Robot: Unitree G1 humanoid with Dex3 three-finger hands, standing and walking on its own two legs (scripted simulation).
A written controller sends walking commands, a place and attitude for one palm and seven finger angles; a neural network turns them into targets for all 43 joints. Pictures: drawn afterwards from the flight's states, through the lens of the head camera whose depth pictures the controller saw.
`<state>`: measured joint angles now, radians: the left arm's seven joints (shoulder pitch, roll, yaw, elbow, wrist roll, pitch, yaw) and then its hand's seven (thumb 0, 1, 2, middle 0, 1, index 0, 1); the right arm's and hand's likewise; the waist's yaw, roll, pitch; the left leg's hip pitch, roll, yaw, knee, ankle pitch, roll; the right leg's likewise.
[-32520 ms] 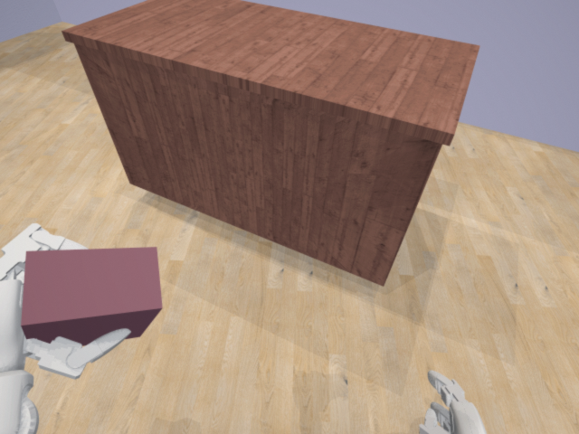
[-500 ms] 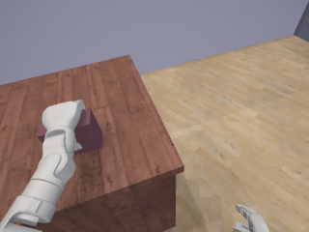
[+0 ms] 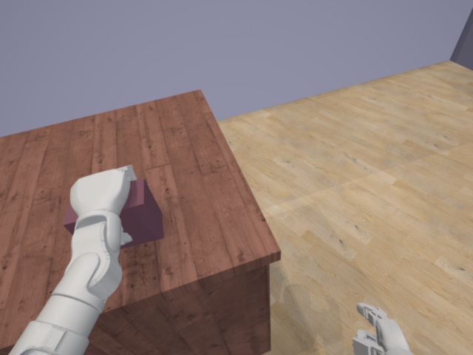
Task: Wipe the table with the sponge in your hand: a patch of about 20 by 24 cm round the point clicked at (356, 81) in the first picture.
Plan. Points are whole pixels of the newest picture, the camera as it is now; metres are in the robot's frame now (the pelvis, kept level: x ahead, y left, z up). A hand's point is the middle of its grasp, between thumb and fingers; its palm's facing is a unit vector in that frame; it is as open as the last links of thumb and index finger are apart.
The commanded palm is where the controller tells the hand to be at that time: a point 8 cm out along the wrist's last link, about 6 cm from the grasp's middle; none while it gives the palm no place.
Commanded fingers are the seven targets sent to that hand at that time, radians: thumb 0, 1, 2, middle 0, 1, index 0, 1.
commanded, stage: wipe back along the middle lane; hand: left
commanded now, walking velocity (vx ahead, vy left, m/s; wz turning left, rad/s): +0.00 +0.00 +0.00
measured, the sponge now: (122, 223) +0.32 +0.25 +0.06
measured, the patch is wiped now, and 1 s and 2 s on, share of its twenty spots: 0.80 1.00 1.00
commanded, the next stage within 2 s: slide across to the third lane in 0.64 s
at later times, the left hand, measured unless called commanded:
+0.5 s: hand (123, 229) +0.28 +0.22 +0.10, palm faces +0.10 -0.08 -0.99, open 10.5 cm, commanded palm +0.24 +0.21 +0.13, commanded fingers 0.00 0.10 1.30 -1.20 -1.60 -1.20 -1.60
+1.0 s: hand (127, 245) +0.25 +0.20 +0.10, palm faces +0.11 -0.13 -0.99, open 10.5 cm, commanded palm +0.22 +0.18 +0.15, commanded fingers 0.00 0.10 1.30 -1.20 -1.60 -1.20 -1.60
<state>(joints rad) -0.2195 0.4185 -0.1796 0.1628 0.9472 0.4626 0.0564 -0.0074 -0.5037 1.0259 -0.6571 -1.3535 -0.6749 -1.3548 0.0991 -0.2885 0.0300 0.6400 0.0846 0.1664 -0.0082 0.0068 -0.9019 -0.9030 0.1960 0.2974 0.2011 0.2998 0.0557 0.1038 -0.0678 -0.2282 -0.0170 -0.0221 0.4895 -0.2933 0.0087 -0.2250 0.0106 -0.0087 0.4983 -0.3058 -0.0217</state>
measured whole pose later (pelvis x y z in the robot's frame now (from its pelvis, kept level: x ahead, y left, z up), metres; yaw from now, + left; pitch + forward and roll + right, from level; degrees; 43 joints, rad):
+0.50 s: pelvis +0.00 +0.00 +0.00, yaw -1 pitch +0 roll +1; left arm -0.02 0.38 -0.24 -0.10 0.97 0.55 0.07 -0.01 -0.50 1.03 -0.65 -1.36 -0.67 -1.36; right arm 0.03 -0.27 0.04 0.61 0.09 0.15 0.02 0.01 -0.90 -0.90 0.20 0.30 0.20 0.30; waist 0.09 0.11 -0.07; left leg -0.20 -0.02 -0.01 0.50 -0.31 0.00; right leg -0.21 0.01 0.00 0.54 -0.33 -0.03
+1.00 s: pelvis -0.01 -0.01 +0.00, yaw -1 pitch -1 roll +1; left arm 0.07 0.37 -0.25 -0.23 0.95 0.56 0.06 -0.01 -0.50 1.03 -0.65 -1.36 -0.67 -1.35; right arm 0.05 -0.28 0.02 0.63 0.07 0.15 0.01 0.01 -0.90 -0.90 0.19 0.30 0.20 0.30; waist 0.09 0.12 -0.05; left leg -0.18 -0.01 -0.01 0.50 -0.30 -0.01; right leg -0.19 0.02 0.00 0.54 -0.32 -0.04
